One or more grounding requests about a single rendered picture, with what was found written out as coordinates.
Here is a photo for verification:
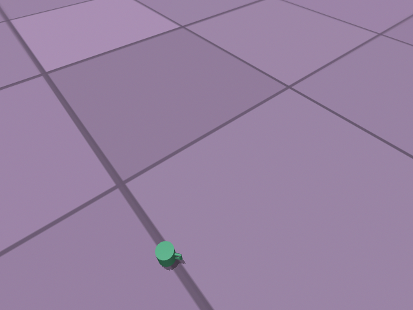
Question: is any mug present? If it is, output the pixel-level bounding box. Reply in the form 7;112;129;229
155;241;183;267

